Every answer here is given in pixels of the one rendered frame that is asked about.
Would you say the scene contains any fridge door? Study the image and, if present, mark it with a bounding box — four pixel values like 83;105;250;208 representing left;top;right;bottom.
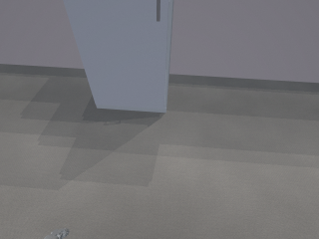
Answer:
63;0;169;110

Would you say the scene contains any robot left hand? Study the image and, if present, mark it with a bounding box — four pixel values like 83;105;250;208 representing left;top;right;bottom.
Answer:
44;228;70;239

